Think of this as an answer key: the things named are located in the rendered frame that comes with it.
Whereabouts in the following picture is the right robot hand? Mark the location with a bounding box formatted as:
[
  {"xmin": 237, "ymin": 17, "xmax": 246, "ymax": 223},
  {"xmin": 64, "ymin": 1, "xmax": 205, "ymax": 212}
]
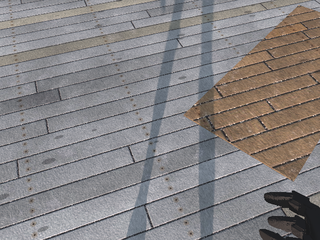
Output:
[{"xmin": 259, "ymin": 190, "xmax": 320, "ymax": 240}]

